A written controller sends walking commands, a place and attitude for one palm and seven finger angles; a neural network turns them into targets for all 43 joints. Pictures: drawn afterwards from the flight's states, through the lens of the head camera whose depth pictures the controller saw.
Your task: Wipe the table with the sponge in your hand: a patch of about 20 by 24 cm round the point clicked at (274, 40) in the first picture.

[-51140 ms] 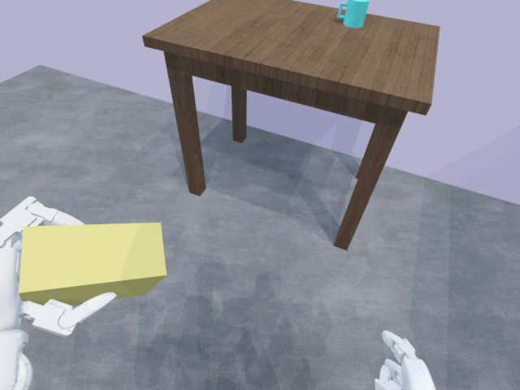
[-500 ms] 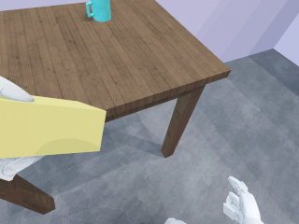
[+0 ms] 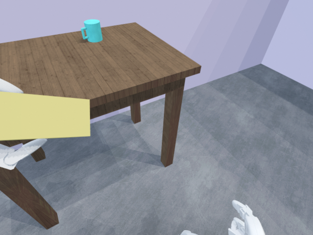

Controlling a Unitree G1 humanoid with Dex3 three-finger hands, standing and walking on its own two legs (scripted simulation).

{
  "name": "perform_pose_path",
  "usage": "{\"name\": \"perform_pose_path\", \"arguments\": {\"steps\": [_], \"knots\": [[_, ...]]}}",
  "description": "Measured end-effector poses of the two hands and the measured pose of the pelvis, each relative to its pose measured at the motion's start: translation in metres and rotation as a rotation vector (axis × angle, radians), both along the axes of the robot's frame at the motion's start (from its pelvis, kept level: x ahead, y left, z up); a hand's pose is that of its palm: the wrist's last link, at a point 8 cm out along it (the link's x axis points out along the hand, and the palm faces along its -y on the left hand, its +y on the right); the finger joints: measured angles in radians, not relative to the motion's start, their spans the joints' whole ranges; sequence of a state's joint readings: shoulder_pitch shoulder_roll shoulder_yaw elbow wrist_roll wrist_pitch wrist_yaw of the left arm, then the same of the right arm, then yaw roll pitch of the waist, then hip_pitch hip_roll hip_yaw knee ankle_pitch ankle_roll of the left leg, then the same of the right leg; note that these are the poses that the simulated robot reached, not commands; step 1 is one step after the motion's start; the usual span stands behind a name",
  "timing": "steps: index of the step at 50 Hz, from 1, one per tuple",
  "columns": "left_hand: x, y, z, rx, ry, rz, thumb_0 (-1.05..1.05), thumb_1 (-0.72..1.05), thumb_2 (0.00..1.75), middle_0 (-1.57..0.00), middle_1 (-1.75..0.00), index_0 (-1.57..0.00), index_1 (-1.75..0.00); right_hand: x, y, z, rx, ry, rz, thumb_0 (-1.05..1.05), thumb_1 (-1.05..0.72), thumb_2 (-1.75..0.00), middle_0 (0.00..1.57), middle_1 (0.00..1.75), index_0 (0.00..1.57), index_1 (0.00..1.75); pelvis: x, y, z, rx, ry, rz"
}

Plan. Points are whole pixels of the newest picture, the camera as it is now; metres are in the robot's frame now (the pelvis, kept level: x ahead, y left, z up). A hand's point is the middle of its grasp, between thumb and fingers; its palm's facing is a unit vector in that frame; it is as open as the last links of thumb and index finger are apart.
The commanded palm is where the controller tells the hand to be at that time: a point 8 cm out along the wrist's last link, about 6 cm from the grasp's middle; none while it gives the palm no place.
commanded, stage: stop stepping back and stand still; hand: left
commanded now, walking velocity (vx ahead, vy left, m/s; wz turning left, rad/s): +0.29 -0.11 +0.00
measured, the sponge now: (53, 120) +0.26 +0.20 +0.24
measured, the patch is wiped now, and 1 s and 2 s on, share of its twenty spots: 0.95 0.95 0.95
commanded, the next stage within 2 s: stand and wait in 0.44 s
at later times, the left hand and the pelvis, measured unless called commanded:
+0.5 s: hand (21, 143) +0.17 +0.19 +0.29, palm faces +0.52 -0.76 -0.39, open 10.4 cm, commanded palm +0.11 +0.24 +0.29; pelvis -0.03 -0.05 +0.01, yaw +4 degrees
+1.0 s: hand (26, 114) +0.23 +0.21 +0.28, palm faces +0.52 -0.74 -0.43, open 10.4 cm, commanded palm +0.16 +0.26 +0.29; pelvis +0.02 -0.03 +0.02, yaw +4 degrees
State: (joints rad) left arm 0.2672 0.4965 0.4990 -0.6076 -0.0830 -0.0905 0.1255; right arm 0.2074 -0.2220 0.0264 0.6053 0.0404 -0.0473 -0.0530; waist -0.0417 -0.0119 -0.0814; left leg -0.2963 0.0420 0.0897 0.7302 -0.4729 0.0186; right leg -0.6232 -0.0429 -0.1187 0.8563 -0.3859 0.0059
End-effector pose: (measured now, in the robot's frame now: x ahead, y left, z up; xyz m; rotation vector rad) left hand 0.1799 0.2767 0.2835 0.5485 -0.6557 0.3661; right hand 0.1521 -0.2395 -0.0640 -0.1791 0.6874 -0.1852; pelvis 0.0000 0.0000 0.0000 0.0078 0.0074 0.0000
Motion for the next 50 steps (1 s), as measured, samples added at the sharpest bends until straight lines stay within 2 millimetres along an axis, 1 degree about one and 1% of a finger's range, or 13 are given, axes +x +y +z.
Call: {"name": "perform_pose_path", "arguments": {"steps": [4, 8, 12, 14, 16, 20, 22, 25, 29, 32, 37, 41, 50], "knots": [[-0.012, -0.01, 0.004, -0.034, -0.025, 0.012, -0.01, -0.55, 1.06, -0.7, -1.33, -0.74, -1.31, -0.033, -0.011, 0.004, 0.031, -0.005, -0.012, 0.02, -0.91, -0.9, 0.2, 0.29, 0.2, 0.3, -0.009, -0.014, 0.008, 0.02, -0.003, 0.015], [-0.026, -0.024, 0.013, -0.052, -0.04, 0.03, -0.01, -0.55, 1.06, -0.7, -1.33, -0.74, -1.31, -0.058, -0.021, -0.003, 0.038, 0.075, -0.001, 0.02, -0.9, -0.9, 0.2, 0.3, 0.2, 0.3, -0.013, -0.03, 0.018, -0.013, 0.016, 0.042], [-0.04, -0.043, 0.01, 0.019, -0.035, 0.058, -0.01, -0.55, 1.06, -0.69, -1.34, -0.74, -1.31, -0.064, -0.038, -0.026, 0.029, 0.135, 0.048, 0.02, -0.9, -0.9, 0.2, 0.3, 0.2, 0.3, -0.024, -0.048, 0.004, -0.034, 0.005, 0.067], [-0.044, -0.05, 0.007, 0.011, -0.009, 0.043, -0.01, -0.55, 1.06, -0.69, -1.34, -0.74, -1.31, -0.063, -0.046, -0.03, 0.016, 0.179, 0.058, 0.02, -0.9, -0.9, 0.2, 0.3, 0.2, 0.3, -0.031, -0.049, 0.006, -0.053, -0.011, 0.086], [-0.048, -0.053, 0.007, 0.009, 0.017, 0.035, -0.01, -0.55, 1.06, -0.69, -1.33, -0.74, -1.31, -0.06, -0.052, -0.025, 0.014, 0.192, 0.046, 0.02, -0.9, -0.9, 0.2, 0.3, 0.2, 0.3, -0.033, -0.05, 0.012, -0.043, -0.011, 0.082], [-0.054, -0.054, 0.01, 0.03, 0.049, 0.041, -0.01, -0.55, 1.06, -0.7, -1.33, -0.74, -1.31, -0.046, -0.057, -0.004, 0.001, 0.139, 0.023, 0.02, -0.91, -0.9, 0.2, 0.3, 0.2, 0.3, -0.033, -0.053, 0.021, 0.0, -0.002, 0.065], [-0.055, -0.054, 0.01, 0.043, 0.034, 0.038, -0.01, -0.56, 1.06, -0.7, -1.33, -0.74, -1.31, -0.034, -0.057, 0.003, -0.024, 0.082, 0.027, 0.02, -0.91, -0.9, 0.2, 0.3, 0.2, 0.3, -0.03, -0.05, 0.018, 0.001, -0.002, 0.061], [-0.053, -0.053, 0.009, 0.037, -0.002, 0.041, -0.01, -0.56, 1.06, -0.7, -1.33, -0.74, -1.31, -0.015, -0.054, 0.006, -0.038, 0.012, 0.031, 0.02, -0.91, -0.9, 0.2, 0.29, 0.2, 0.3, -0.027, -0.047, 0.012, 0.001, -0.01, 0.065], [-0.044, -0.049, 0.012, 0.009, -0.025, 0.107, -0.01, -0.56, 1.06, -0.7, -1.33, -0.74, -1.31, 0.006, -0.041, 0.005, 0.014, -0.027, 0.076, 0.02, -0.91, -0.9, 0.19, 0.29, 0.2, 0.3, -0.016, -0.054, 0.012, 0.015, -0.019, 0.08], [-0.037, -0.046, 0.011, -0.02, -0.016, 0.132, -0.01, -0.56, 1.06, -0.7, -1.33, -0.74, -1.31, 0.019, -0.031, 0.0, 0.04, -0.004, 0.122, 0.02, -0.91, -0.9, 0.2, 0.29, 0.2, 0.3, -0.009, -0.056, 0.013, -0.009, -0.025, 0.106], [-0.021, -0.039, 0.005, -0.044, 0.049, 0.123, -0.01, -0.55, 1.06, -0.69, -1.33, -0.74, -1.31, 0.032, -0.02, 0.006, 0.053, 0.046, 0.147, 0.02, -0.9, -0.9, 0.2, 0.3, 0.2, 0.3, 0.003, -0.05, 0.023, 0.002, -0.015, 0.094], [-0.009, -0.036, -0.001, -0.017, 0.076, 0.093, -0.01, -0.55, 1.06, -0.69, -1.34, -0.74, -1.31, 0.044, -0.015, 0.005, 0.032, 0.038, 0.134, 0.02, -0.9, -0.9, 0.2, 0.3, 0.2, 0.3, 0.011, -0.04, 0.019, -0.015, -0.007, 0.092], [0.007, -0.026, 0.005, 0.035, 0.085, 0.087, -0.01, -0.56, 1.06, -0.7, -1.33, -0.74, -1.31, 0.062, -0.003, 0.014, 0.032, 0.039, 0.134, 0.02, -0.9, -0.9, 0.2, 0.3, 0.2, 0.3, 0.021, -0.032, 0.024, -0.02, 0.003, 0.078]]}}
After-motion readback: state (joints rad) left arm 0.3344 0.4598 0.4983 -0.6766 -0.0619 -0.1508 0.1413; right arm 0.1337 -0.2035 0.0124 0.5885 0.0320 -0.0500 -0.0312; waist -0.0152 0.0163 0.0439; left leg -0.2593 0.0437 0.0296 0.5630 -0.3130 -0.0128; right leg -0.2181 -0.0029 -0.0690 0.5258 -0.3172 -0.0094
